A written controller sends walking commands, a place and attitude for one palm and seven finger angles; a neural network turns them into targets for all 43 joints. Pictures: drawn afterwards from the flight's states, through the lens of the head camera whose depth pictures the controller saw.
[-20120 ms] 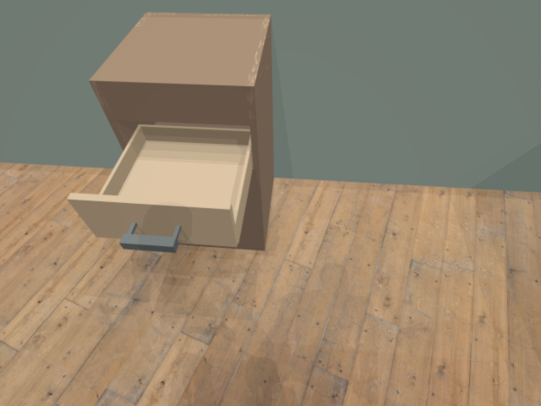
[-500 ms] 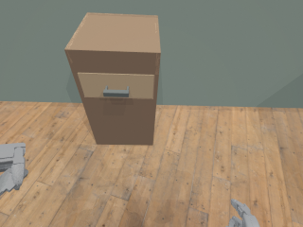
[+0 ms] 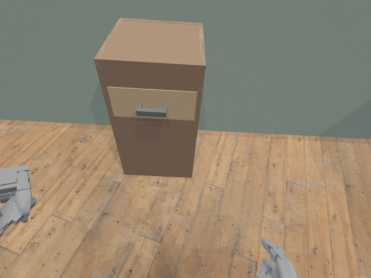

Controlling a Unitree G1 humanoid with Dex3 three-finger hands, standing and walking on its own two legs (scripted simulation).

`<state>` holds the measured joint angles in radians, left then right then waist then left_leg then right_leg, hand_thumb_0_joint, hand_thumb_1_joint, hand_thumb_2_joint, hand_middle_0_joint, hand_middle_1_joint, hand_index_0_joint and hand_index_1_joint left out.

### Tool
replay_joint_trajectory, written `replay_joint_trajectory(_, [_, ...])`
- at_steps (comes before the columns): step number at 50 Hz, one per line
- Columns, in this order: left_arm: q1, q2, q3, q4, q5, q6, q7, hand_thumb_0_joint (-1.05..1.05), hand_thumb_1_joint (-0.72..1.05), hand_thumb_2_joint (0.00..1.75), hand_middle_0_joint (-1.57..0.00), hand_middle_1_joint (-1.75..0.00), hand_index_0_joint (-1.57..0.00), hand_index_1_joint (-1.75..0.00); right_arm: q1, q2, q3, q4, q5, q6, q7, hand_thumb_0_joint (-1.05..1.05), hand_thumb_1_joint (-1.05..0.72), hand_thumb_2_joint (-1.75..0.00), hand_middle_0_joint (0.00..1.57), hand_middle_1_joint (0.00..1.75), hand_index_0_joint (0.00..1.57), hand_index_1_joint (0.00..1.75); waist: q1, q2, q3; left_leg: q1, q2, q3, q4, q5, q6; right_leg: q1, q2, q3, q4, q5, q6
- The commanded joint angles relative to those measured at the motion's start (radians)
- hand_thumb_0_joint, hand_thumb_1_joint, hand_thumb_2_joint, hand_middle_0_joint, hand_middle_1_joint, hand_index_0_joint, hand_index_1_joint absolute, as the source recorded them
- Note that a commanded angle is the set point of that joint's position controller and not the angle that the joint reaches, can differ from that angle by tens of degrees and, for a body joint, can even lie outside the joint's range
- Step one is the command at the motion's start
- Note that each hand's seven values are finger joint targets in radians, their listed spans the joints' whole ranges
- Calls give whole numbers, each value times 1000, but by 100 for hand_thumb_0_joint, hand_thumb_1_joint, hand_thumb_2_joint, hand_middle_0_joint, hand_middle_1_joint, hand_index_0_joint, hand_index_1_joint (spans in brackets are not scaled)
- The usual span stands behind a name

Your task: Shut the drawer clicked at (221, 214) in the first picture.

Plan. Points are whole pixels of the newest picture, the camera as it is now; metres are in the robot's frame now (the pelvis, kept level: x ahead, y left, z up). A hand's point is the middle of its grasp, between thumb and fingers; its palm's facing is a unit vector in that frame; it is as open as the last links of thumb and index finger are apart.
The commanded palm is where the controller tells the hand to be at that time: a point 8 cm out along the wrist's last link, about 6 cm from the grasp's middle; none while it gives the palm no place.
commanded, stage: stop stepping back and stand still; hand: left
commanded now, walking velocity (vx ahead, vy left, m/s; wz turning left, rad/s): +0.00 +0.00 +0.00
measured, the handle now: (152, 109) +0.83 +0.17 -0.18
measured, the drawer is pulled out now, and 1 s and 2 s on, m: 0.00 0.00 0.00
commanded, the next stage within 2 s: let the arm hang, fingers relaxed in 0.64 s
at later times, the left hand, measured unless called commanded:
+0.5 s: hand (51, 183) +0.23 +0.23 +0.16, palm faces +0.28 -0.82 -0.51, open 3.2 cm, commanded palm +0.17 +0.28 +0.18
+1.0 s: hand out of the picture +0.11 +0.19 -0.15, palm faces +0.02 -0.97 -0.23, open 3.0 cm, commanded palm none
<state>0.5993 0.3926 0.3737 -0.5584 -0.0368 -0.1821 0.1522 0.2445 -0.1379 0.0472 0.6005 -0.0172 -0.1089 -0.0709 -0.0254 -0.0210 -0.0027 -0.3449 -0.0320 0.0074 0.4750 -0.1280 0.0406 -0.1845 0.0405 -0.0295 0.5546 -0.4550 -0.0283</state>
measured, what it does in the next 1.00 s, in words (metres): stands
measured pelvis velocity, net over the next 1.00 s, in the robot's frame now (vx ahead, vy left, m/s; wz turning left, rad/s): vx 0.02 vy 0.00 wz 0.03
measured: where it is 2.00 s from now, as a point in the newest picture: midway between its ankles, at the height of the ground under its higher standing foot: outside the picture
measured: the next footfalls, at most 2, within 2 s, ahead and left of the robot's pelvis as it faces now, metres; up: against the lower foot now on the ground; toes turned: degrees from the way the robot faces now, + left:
none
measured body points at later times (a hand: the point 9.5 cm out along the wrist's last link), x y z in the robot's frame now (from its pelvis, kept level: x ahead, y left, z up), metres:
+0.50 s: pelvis +0.03 +0.00 +0.00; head +0.06 +0.00 +0.45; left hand +0.21 +0.27 +0.19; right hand +0.20 -0.24 -0.08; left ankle +0.06 +0.10 -0.73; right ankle -0.02 -0.09 -0.73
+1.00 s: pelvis +0.02 +0.00 +0.00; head +0.03 +0.00 +0.44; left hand +0.11 +0.24 -0.14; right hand +0.12 -0.26 -0.13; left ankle +0.06 +0.10 -0.73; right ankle -0.02 -0.09 -0.73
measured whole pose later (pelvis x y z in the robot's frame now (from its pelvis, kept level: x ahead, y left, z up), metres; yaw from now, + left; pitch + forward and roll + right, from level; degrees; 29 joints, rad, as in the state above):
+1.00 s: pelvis +0.02 +0.00 +0.00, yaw +2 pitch -1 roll +0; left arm 0.26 0.20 0.01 0.78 0.03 0.06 0.02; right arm 0.19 -0.24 0.00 0.87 -0.03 0.01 -0.01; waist -0.03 0.00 0.04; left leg -0.32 -0.04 -0.02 0.58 -0.23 0.03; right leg -0.18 0.03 -0.07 0.56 -0.37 -0.04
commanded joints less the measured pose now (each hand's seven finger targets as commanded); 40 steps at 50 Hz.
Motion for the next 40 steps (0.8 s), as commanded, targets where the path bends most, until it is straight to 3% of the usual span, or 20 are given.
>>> replay_joint_trajectory(1, [59,160,115,-222,-14,-75,0,0,90,90,-140,-160,-140,-160,-114,-158,-73,-147,-9,-14,1,0,-90,-90,20,30,20,30,11,-39,-36,-5,53,-40,108,-172,-38,-28,-201,265,-362,14,-79])
replay_joint_trajectory(2, [23,158,112,-218,-24,-66,4,0,90,90,-140,-160,-140,-160,-108,-165,-80,-135,3,-12,5,0,-90,-90,20,30,20,30,13,-126,-26,-15,47,-35,216,-148,-43,-89,-273,340,-381,-37,-122])
replay_joint_trajectory(3, [17,130,97,-184,-27,-57,6,0,90,90,-140,-160,-140,-160,-92,-168,-86,-123,11,-10,5,0,-90,-90,20,30,20,30,4,-130,-6,4,57,-39,249,-129,-40,-135,-281,313,-361,-19,-136])
replay_joint_trajectory(4, [0,125,91,-186,-28,-51,11,0,90,90,-140,-160,-140,-160,-99,-170,-86,-123,16,-7,5,0,-90,-90,20,30,20,30,-4,-102,-12,10,67,-35,208,-97,-35,-100,-260,269,-310,101,-127])
replay_joint_trajectory(6, [1,128,84,-163,-22,-57,12,0,90,90,-140,-160,-140,-160,-106,-169,-72,-118,21,-16,-3,0,-90,-90,20,30,20,30,1,13,-12,124,86,-33,9,4,-16,-76,-177,144,-194,322,-54])
replay_joint_trajectory(7, [-15,136,83,-181,-19,-66,10,0,90,90,-140,-160,-140,-160,-116,-179,-76,-125,22,-21,-11,0,-90,-90,20,30,20,30,11,68,-27,193,110,-57,-44,90,-1,-76,-120,97,-148,349,-8])
replay_joint_trajectory(8, [-20,150,91,-189,-13,-70,11,0,90,90,-140,-160,-140,-160,-113,-189,-76,-131,20,-25,-16,0,-90,-90,20,30,20,30,18,81,-58,250,139,-109,-50,234,20,-77,-76,63,-93,399,20])
replay_joint_trajectory(9, [-25,169,102,-208,-11,-73,9,0,90,90,-140,-160,-140,-160,-121,-178,-69,-131,17,-34,-20,0,-90,-90,20,30,20,30,20,144,-91,293,165,-164,-73,333,30,-96,-59,30,-35,385,34])
replay_joint_trajectory(10, [-25,169,99,-230,-10,-79,6,0,90,90,-140,-160,-140,-160,-108,-168,-66,-130,15,-39,-18,0,-90,-90,20,30,20,30,21,163,-108,321,191,-219,-109,391,30,-107,-39,13,13,283,40])
replay_joint_trajectory(11, [-20,163,88,-245,-9,-83,2,0,90,90,-140,-160,-140,-160,-107,-169,-71,-132,12,-47,-13,0,-90,-90,20,30,20,30,24,173,-114,334,219,-251,-141,361,33,-129,-35,25,26,131,40])
replay_joint_trajectory(13, [5,165,96,-264,-3,-82,6,0,90,90,-140,-160,-140,-160,-109,-173,-74,-135,7,-58,-6,0,-90,-90,20,30,20,30,30,183,-88,259,236,-258,-178,222,51,-91,-47,35,-6,66,36])
replay_joint_trajectory(16, [86,169,124,-247,-6,-86,7,0,90,90,-140,-160,-140,-160,-122,-184,-76,-145,13,-53,-2,0,-90,-90,20,30,20,30,32,120,-99,140,174,-153,-117,153,21,61,-67,43,-160,283,28])
replay_joint_trajectory(18, [125,157,130,-216,-22,-88,5,0,90,90,-140,-160,-140,-160,-120,-183,-88,-149,22,-35,4,0,-90,-90,20,30,20,30,20,13,-101,115,111,-91,-25,108,-4,69,-116,124,-206,402,2])
replay_joint_trajectory(19, [134,154,131,-209,-27,-89,4,0,90,90,-140,-160,-140,-160,-118,-184,-93,-149,24,-25,5,0,-90,-90,20,30,20,30,12,2,-108,111,102,-73,0,118,-12,75,-139,138,-206,460,-7])
replay_joint_trajectory(22, [113,152,130,-181,-33,-87,6,0,90,90,-140,-160,-140,-160,-125,-178,-91,-148,29,-5,0,0,-90,-90,20,30,20,30,11,29,-127,152,98,-50,7,180,-12,57,-139,127,-182,555,2])
replay_joint_trajectory(26, [81,154,113,-162,-28,-81,4,0,90,90,-140,-160,-140,-160,-131,-180,-88,-152,29,1,-15,0,-90,-90,20,30,20,30,19,49,-114,212,115,-68,-21,265,0,16,-103,85,-170,518,26])
replay_joint_trajectory(36, [66,155,101,-189,-23,-80,2,0,90,90,-140,-160,-140,-160,-135,-180,-85,-158,26,1,-17,0,-90,-90,20,30,20,30,21,64,-86,193,105,-74,-34,186,-1,7,-106,91,-208,436,22])
replay_joint_trajectory(37, [-104,45,-269,662,73,63,-140,0,90,90,-140,-160,-140,-160,-178,-367,-139,83,32,-53,75,0,-90,-90,20,30,20,30,-2,57,-29,122,130,-101,146,304,10,-106,-184,39,-41,584,-8])
replay_joint_trajectory(38, [-105,9,-246,676,58,137,-154,0,90,90,-136,-156,-136,-156,-84,-290,-136,74,40,6,76,0,-90,-90,20,30,20,30,4,14,-108,163,116,-92,141,242,2,-97,-171,95,-72,530,-10])
replay_joint_trajectory(40, [-168,-28,-273,764,67,152,-152,0,90,90,-128,-147,-128,-147,-49,-260,-118,81,15,36,71,0,-90,-90,20,30,20,30,13,-119,-106,112,118,-121,138,179,20,-82,-160,86,-58,455,-25])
